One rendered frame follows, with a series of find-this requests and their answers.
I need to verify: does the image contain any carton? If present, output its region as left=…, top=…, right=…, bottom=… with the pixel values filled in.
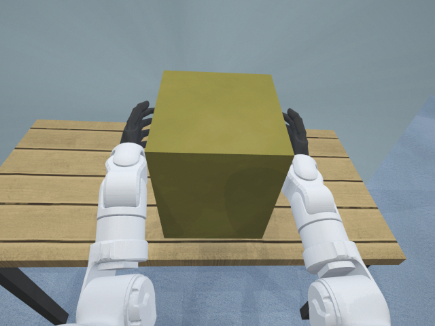
left=144, top=70, right=294, bottom=239

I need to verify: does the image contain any left robot hand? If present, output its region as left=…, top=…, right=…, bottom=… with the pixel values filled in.
left=120, top=101, right=155, bottom=148

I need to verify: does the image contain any right robot hand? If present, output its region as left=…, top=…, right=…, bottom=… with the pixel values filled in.
left=282, top=108, right=309, bottom=156

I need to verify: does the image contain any robot right upper arm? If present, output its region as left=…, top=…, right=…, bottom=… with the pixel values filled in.
left=308, top=275, right=391, bottom=326

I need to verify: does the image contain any robot left upper arm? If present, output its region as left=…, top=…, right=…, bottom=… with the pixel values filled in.
left=57, top=274, right=156, bottom=326

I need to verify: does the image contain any table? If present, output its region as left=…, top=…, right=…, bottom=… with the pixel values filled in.
left=0, top=120, right=406, bottom=325

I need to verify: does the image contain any right robot forearm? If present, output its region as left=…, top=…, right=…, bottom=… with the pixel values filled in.
left=281, top=154, right=391, bottom=325

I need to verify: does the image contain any left robot forearm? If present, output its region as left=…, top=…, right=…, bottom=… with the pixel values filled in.
left=76, top=143, right=148, bottom=323

